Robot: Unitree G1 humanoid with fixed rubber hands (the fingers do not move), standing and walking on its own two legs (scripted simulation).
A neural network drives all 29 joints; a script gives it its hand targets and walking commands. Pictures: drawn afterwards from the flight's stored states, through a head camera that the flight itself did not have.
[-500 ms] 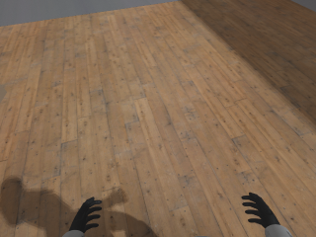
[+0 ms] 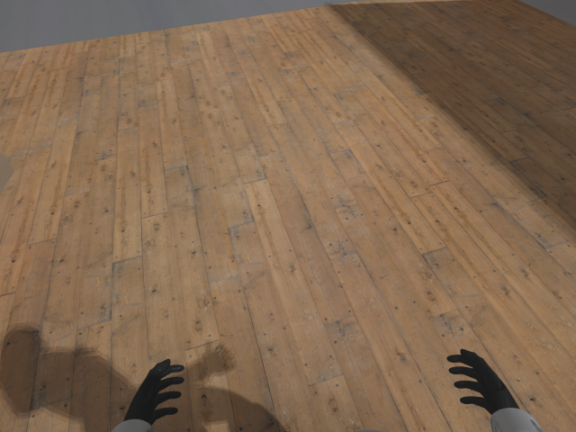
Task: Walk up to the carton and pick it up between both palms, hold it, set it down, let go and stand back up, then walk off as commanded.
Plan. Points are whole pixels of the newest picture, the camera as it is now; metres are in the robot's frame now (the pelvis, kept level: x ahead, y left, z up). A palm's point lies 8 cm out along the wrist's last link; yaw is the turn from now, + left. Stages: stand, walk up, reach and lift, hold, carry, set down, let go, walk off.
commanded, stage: stand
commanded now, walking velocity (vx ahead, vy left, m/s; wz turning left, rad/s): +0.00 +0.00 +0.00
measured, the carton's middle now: out of the picture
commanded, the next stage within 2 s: walk up in 0.84 s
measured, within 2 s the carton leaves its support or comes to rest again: neither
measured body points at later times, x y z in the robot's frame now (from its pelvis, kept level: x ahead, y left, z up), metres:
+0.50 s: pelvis -0.01 +0.00 +0.00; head -0.01 +0.00 +0.45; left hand +0.15 +0.24 -0.08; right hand +0.16 -0.27 -0.07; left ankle +0.01 +0.12 -0.72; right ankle +0.01 -0.12 -0.72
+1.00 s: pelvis -0.02 +0.01 +0.00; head -0.03 +0.01 +0.45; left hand +0.15 +0.25 -0.08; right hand +0.15 -0.27 -0.06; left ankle +0.01 +0.12 -0.72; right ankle +0.01 -0.12 -0.72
